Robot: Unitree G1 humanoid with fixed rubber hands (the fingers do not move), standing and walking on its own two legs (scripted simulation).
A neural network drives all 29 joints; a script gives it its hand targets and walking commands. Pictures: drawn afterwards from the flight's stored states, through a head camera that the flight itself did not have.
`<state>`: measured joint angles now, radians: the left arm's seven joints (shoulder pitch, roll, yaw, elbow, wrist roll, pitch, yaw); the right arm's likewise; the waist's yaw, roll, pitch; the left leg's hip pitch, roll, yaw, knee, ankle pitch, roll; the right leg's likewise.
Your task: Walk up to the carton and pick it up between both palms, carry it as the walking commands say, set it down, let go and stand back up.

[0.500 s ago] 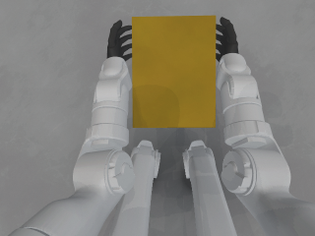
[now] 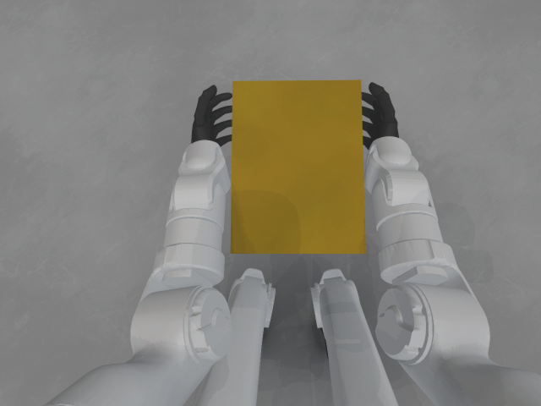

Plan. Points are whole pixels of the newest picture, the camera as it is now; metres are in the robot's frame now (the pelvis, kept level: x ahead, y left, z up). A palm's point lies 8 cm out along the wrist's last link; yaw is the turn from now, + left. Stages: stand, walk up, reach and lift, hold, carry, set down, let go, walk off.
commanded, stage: reach and lift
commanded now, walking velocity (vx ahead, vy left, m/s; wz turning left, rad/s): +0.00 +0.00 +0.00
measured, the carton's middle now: (291, 182) +0.43 +0.00 -0.14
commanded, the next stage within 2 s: none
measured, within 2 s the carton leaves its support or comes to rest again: neither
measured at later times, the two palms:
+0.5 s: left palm (191, 140) +0.44 +0.13 +0.02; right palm (398, 135) +0.45 -0.12 +0.01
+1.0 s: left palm (164, 136) +0.41 +0.13 +0.09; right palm (422, 131) +0.42 -0.12 +0.08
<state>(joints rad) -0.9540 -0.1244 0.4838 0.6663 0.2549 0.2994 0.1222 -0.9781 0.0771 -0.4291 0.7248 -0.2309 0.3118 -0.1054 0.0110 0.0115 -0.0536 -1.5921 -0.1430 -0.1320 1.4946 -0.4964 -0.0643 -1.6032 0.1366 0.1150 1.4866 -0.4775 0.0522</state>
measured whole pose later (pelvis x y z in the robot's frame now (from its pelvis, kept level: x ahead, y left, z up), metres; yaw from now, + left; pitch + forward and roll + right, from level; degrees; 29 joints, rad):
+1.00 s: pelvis +0.05 +0.00 +0.13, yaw +0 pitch +20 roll +0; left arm -0.57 -0.21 0.40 0.61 0.26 0.21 0.11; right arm -0.58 0.17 -0.36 0.65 -0.24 0.22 -0.09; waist 0.02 0.01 -0.04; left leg -0.90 -0.10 -0.17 0.91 -0.36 -0.03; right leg -0.91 0.10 0.15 0.91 -0.35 0.02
